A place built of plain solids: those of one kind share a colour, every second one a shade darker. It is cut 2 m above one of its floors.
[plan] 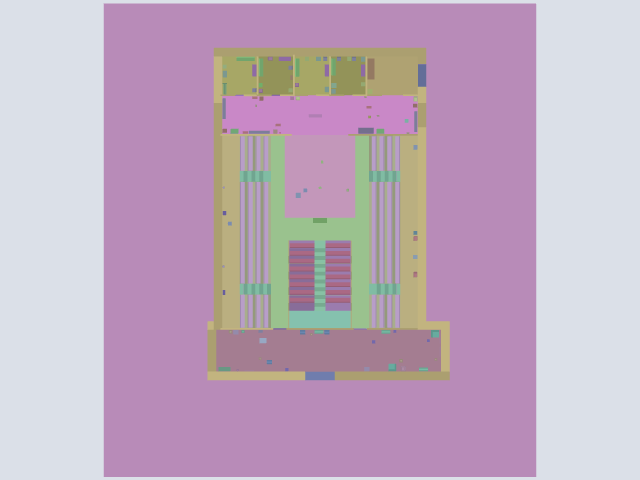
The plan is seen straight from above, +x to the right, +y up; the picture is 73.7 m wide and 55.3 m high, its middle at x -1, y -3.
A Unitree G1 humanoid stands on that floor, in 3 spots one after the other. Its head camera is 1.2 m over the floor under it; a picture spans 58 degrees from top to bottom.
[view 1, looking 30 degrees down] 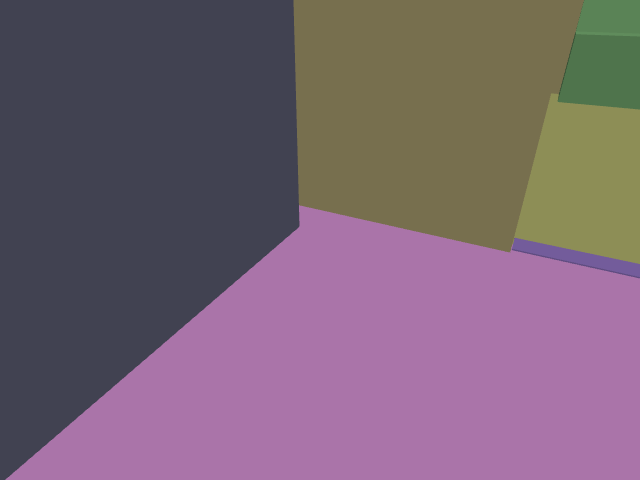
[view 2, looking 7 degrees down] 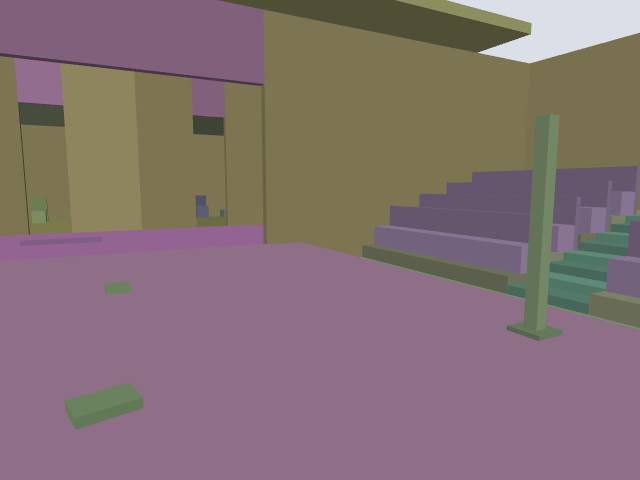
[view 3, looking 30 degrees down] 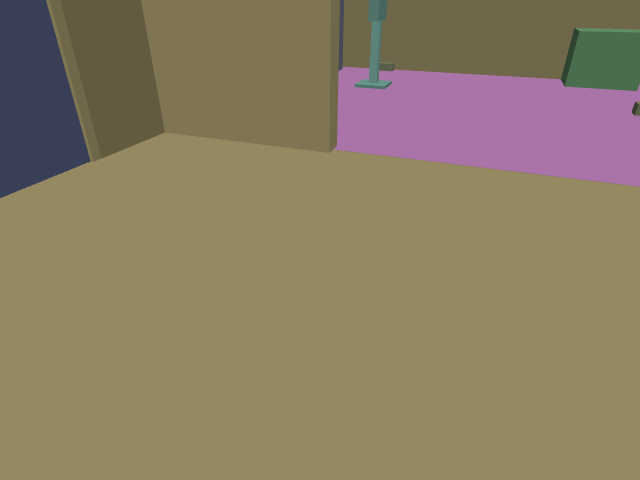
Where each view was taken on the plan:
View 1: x -10.75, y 11.39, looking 117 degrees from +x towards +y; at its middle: floor_backstage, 2.40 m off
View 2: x -1.00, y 0.51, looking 62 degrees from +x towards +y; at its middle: wall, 9.69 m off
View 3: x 7.35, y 17.12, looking -69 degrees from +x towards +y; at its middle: floor_dock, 2.40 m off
